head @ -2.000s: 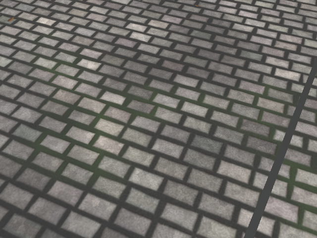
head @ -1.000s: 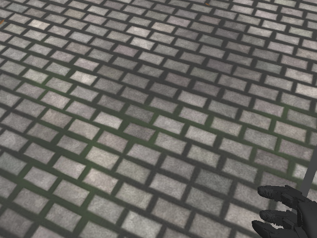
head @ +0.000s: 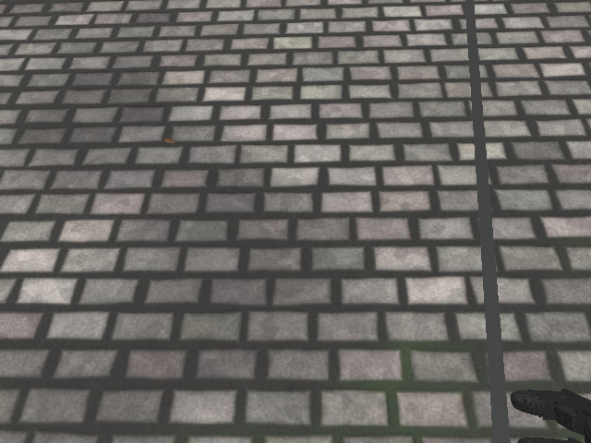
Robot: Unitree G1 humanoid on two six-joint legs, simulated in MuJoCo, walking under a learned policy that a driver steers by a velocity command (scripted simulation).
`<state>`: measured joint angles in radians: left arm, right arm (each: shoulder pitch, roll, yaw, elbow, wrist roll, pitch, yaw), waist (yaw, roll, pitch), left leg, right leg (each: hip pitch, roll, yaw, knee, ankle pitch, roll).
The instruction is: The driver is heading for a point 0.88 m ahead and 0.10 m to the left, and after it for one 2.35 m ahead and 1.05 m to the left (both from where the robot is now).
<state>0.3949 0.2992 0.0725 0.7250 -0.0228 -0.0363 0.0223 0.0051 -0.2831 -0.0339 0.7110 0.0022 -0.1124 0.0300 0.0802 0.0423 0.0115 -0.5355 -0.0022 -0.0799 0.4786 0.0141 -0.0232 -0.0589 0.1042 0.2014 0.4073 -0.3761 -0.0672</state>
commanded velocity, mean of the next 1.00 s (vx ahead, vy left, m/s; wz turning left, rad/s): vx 0.50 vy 0.00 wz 0.03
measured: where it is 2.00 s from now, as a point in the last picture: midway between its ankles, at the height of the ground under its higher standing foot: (330, 283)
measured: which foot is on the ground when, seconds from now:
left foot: up 0.00-0.02, down 0.04-0.56, up 0.58-1.00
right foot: down 0.00-0.06, up 0.08-0.52, down 0.54-1.00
